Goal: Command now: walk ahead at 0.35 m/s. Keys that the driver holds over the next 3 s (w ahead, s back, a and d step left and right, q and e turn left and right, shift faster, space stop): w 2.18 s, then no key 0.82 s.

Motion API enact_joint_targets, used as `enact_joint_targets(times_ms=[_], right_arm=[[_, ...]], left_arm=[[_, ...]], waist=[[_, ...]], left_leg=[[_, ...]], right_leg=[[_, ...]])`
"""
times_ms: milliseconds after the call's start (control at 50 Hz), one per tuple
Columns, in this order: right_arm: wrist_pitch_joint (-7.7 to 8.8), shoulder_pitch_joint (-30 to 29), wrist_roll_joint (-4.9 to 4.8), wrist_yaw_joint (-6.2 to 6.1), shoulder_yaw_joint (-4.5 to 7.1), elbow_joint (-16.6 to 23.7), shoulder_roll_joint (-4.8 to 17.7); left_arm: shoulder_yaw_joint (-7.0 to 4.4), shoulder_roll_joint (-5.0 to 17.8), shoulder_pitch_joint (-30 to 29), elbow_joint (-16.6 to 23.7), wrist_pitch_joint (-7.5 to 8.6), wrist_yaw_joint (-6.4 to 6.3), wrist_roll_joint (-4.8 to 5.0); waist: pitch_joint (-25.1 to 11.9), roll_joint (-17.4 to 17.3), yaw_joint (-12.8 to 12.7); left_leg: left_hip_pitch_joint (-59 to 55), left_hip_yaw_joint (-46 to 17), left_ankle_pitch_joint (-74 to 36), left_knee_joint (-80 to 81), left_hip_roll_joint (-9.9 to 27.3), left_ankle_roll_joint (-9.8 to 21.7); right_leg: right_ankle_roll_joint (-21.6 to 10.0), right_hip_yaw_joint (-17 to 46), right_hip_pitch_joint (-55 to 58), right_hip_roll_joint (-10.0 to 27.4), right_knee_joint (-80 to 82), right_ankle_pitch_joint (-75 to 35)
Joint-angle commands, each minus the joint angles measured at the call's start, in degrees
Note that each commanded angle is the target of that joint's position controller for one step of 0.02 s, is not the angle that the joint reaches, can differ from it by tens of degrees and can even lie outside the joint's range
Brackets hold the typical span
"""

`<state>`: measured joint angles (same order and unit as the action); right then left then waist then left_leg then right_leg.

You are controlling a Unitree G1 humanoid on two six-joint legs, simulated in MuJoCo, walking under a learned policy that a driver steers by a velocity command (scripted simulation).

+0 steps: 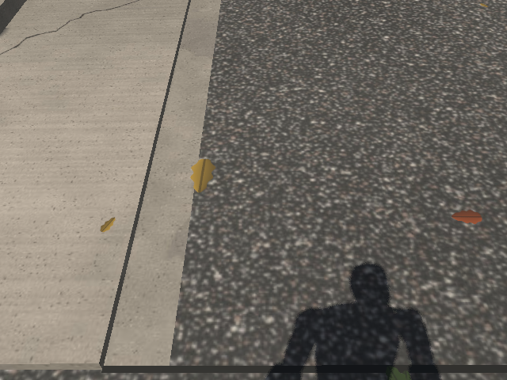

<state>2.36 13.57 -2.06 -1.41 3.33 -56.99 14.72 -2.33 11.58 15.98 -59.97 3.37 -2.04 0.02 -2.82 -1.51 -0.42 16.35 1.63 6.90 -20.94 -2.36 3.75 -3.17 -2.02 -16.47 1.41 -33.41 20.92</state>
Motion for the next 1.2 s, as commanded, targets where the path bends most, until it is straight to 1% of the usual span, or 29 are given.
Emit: enact_joint_targets(times_ms=[20,40,60,80,100,140,200,380,460,500,520,540,560,580,600,620,660,700,780,860,960,1020,1060,1080,1100,1120,1140,1180,1200], right_arm=[[0.55,-9.7,-0.51,-0.10,0.73,6.2,4.5],[0.70,-10.9,-0.02,0.48,-0.36,7.5,0.0],[1.52,-10.7,-0.06,0.69,-0.25,8.9,0.4],[2.45,-9.8,-0.22,0.84,0.24,8.3,3.5],[2.71,-7.3,0.20,1.16,0.72,7.1,5.2],[2.78,-6.2,1.57,1.05,1.22,5.4,5.4],[2.48,-8.7,1.49,1.25,0.96,5.3,2.6],[3.05,-21.5,0.10,2.97,-0.57,9.7,0.8],[3.67,-20.3,0.12,3.94,-0.34,10.7,2.7],[3.87,-7.0,0.15,3.59,1.82,7.0,6.3],[3.83,5.1,0.08,3.04,3.43,3.7,10.0],[3.31,13.7,1.53,2.55,4.82,2.2,16.3],[3.34,13.4,1.78,2.89,3.55,1.8,13.6],[3.61,7.5,1.52,3.11,2.21,2.6,9.2],[3.71,2.3,1.28,3.26,1.26,3.9,6.0],[3.86,-1.8,1.66,3.65,0.63,4.5,4.0],[4.15,-2.9,2.39,3.94,-0.14,3.6,1.5],[4.37,-0.7,2.33,3.37,-0.07,2.1,2.5],[4.04,3.5,2.27,1.78,0.11,0.7,4.9],[3.68,7.2,1.76,1.08,0.16,0.1,6.2],[2.63,12.4,1.14,0.76,0.65,-2.1,7.0],[1.90,11.2,1.14,0.60,1.26,-2.0,8.2],[1.35,8.8,1.42,0.72,1.06,-1.2,7.8],[1.43,8.6,2.20,0.84,0.19,0.2,6.2],[2.75,16.4,1.95,1.68,-2.29,0.3,-2.4],[4.38,13.2,0.54,2.02,-1.12,-0.3,2.8],[5.25,7.1,-0.78,2.10,-0.13,1.8,6.5],[5.05,1.9,0.14,1.24,0.40,2.8,6.2],[4.14,3.3,0.64,1.07,0.68,2.6,5.2]], left_arm=[[-1.04,3.0,15.9,-4.0,0.02,0.19,-0.56],[-1.47,5.5,20.2,-4.4,0.49,0.07,-0.16],[-2.99,12.6,17.4,-3.0,1.19,0.39,-0.60],[-2.73,11.3,11.8,-1.1,2.40,0.17,-1.09],[-2.14,9.0,7.7,0.4,3.24,0.34,-0.60],[-1.84,7.6,6.8,1.4,3.55,1.15,0.52],[-1.04,5.3,12.3,0.0,3.33,1.30,0.13],[-1.39,8.1,17.1,-0.2,2.06,0.75,0.40],[-2.41,9.4,15.9,-0.6,1.35,0.73,1.21],[-2.55,9.5,13.0,0.1,0.95,0.71,0.98],[-2.02,8.3,11.4,1.5,1.01,0.79,0.40],[-0.31,2.1,15.1,3.4,2.02,1.29,-0.02],[0.13,0.9,15.8,2.6,4.02,1.71,1.19],[-1.20,5.6,10.8,4.1,4.96,1.87,2.71],[-1.49,7.1,6.5,5.3,5.20,1.63,2.78],[-1.95,7.1,4.3,5.6,4.85,1.03,2.03],[-2.38,4.7,5.9,5.5,3.06,0.57,1.35],[-2.47,3.5,5.6,6.1,1.91,0.64,1.39],[-2.66,4.6,-4.3,10.2,1.70,1.00,0.39],[-1.74,3.5,-13.7,12.9,2.10,2.13,0.74],[-1.05,4.0,-21.9,16.1,2.64,3.91,1.27],[-1.61,6.1,-19.7,16.6,3.09,4.66,1.37],[-3.89,10.4,-5.3,12.4,3.14,4.26,1.22],[-5.15,14.7,6.1,10.0,3.03,3.67,0.50],[-5.85,18.7,10.7,8.4,2.90,3.91,-0.08],[-4.23,13.0,10.2,8.7,2.83,3.83,0.19],[-3.42,10.7,4.2,9.6,2.94,3.59,0.52],[-2.27,7.5,-4.2,11.2,3.17,3.80,-0.11],[-1.81,6.2,-5.3,10.9,3.40,3.98,-0.59]], waist=[[4.4,0.3,-7.6],[3.1,11.9,-7.6],[8.3,19.5,-5.5],[11.1,14.7,-2.7],[10.7,11.1,-0.2],[7.7,7.0,0.3],[6.4,7.2,-1.3],[10.7,9.0,-5.6],[11.0,10.2,-3.0],[3.2,9.9,4.3],[-5.2,7.0,9.4],[-15.1,-8.9,8.9],[-20.8,-14.3,7.9],[-11.6,-10.8,6.6],[-6.1,-6.4,4.9],[-2.4,-1.8,2.9],[0.3,-3.7,-0.2],[2.3,-3.6,-1.3],[5.6,-1.3,-0.1],[7.4,-1.2,2.6],[9.6,-1.0,4.8],[6.9,-2.6,2.1],[-1.9,-3.4,-5.4],[-10.4,1.4,-9.0],[-19.9,16.9,-5.1],[-20.2,13.4,-6.7],[-10.6,11.2,-5.7],[-2.0,2.9,-1.9],[-1.0,3.8,0.3]], left_leg=[[18.7,-9.2,28.8,2.8,7.9,3.2],[25.6,-2.3,23.1,-17.6,2.6,0.6],[35.1,-2.4,17.6,-26.3,1.4,1.2],[36.5,-6.4,13.1,-32.2,4.2,2.1],[37.2,-7.3,7.9,-34.0,5.1,1.8],[34.6,-5.6,2.8,-34.1,6.3,0.5],[32.6,-3.0,-4.0,-33.5,6.9,-1.3],[24.7,0.9,-7.9,-14.4,5.8,-2.7],[17.8,1.3,-1.0,-8.9,4.8,0.4],[-0.2,3.8,0.0,-7.7,1.1,3.0],[-18.6,-1.5,-0.2,-9.5,5.5,5.6],[-40.8,-26.8,8.9,-5.3,21.1,13.2],[-41.5,-45.9,13.8,5.3,26.3,16.4],[-34.4,-37.3,12.0,5.3,24.0,13.2],[-25.5,-27.7,6.3,5.4,21.8,10.8],[-16.7,-21.2,1.2,7.0,19.2,9.3],[-8.1,-13.4,-3.9,10.0,15.0,7.9],[-5.4,-10.5,-9.1,11.8,14.3,8.9],[-7.5,-8.3,-13.5,13.6,14.6,9.4],[-9.1,-5.4,-11.1,14.9,13.1,7.7],[-19.3,-5.7,-11.3,11.6,16.5,7.4],[-22.9,-5.1,-24.0,5.7,17.6,6.0],[-19.3,-1.9,-39.8,-10.7,13.7,3.8],[-6.2,0.3,-26.0,-28.6,10.4,1.8],[16.8,-0.8,15.2,-50.3,-0.8,-2.0],[23.3,-9.2,24.7,-57.7,0.4,-0.9],[27.3,-8.1,20.9,-58.8,3.6,0.1],[22.6,-5.9,12.5,-52.3,8.7,0.0],[18.7,-6.4,10.5,-49.4,10.4,0.0]], right_leg=[[-3.6,1.5,15.7,1.0,11.7,2.3],[-5.9,17.3,19.7,12.5,20.1,12.3],[-11.2,35.9,15.5,21.8,29.7,28.5],[-11.3,37.6,12.2,22.2,31.0,28.0],[-9.3,32.5,13.0,19.7,30.1,21.4],[-6.2,23.0,14.0,15.6,29.4,9.9],[-5.8,14.5,14.3,12.3,29.0,-2.9],[-6.3,6.9,15.8,12.4,27.9,-13.2],[-5.5,6.6,19.1,15.1,23.2,-20.8],[-3.7,3.0,16.9,12.4,8.4,-42.9],[-1.6,0.8,6.9,9.5,-6.7,-40.8],[2.7,-1.6,-15.9,0.1,-30.7,-15.8],[2.2,8.3,-23.2,-3.5,-43.0,10.2],[0.8,9.4,-28.6,0.3,-47.4,7.3],[-0.2,7.1,-28.1,3.5,-46.3,2.1],[-0.4,6.1,-24.9,5.8,-42.6,-2.8],[-0.8,6.1,-18.7,7.9,-37.5,-7.5],[-0.4,5.2,-18.7,8.1,-34.7,-8.8],[1.7,4.6,-26.2,8.3,-22.2,-18.2],[1.7,2.1,-23.4,5.6,-6.9,-27.2],[0.4,1.9,-25.6,3.9,1.3,-24.1],[-1.9,0.3,-18.6,1.5,3.8,-17.8],[-4.8,-2.4,2.1,-2.3,4.8,-18.0],[-8.6,8.3,21.5,7.0,2.9,-19.5],[-18.5,37.3,42.0,21.4,9.5,-8.9],[-17.1,44.2,41.6,21.1,15.3,-5.2],[-14.0,34.7,33.5,19.2,16.1,-8.1],[-11.4,21.8,15.9,15.0,19.4,-18.4],[-10.4,18.2,11.2,13.1,21.3,-19.4]])
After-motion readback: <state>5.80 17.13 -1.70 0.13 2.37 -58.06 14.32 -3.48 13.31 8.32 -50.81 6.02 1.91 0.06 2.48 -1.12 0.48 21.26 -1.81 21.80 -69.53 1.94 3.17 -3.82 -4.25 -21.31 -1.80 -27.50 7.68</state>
